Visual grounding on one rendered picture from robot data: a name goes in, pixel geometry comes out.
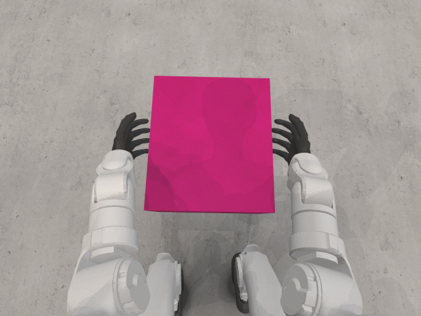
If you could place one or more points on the robot right hand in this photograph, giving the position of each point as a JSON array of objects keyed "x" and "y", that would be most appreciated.
[{"x": 298, "y": 138}]

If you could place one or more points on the carton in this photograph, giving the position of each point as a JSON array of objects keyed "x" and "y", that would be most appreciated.
[{"x": 210, "y": 146}]

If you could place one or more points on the robot right thigh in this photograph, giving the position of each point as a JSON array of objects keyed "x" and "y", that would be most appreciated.
[{"x": 255, "y": 274}]

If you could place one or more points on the robot right forearm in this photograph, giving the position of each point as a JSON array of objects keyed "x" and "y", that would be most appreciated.
[{"x": 314, "y": 220}]

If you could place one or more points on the left robot upper arm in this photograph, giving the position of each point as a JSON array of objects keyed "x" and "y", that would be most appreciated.
[{"x": 114, "y": 288}]

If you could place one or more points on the right robot upper arm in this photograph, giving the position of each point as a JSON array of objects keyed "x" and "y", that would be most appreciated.
[{"x": 312, "y": 290}]

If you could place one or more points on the robot left hand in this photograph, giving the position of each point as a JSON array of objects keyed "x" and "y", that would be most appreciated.
[{"x": 125, "y": 135}]

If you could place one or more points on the right robot shin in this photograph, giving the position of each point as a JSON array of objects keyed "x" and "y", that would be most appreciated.
[{"x": 243, "y": 293}]

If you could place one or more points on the robot left forearm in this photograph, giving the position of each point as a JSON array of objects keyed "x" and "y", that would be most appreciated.
[{"x": 111, "y": 231}]

